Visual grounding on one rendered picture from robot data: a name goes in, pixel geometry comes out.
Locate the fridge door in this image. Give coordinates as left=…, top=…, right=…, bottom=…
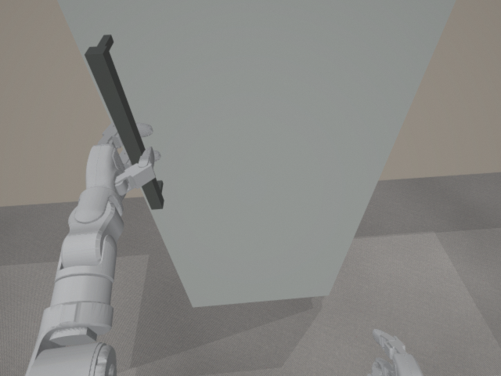
left=57, top=0, right=456, bottom=307

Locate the robot right hand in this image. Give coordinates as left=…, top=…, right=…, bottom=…
left=367, top=329, right=424, bottom=376

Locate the robot left forearm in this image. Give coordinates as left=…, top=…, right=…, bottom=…
left=25, top=187, right=124, bottom=376

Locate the handle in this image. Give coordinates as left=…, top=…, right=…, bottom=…
left=85, top=34, right=164, bottom=210

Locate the left robot upper arm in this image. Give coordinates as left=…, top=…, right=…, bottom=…
left=28, top=342, right=117, bottom=376

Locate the robot left hand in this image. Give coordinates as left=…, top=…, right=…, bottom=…
left=85, top=122, right=161, bottom=202

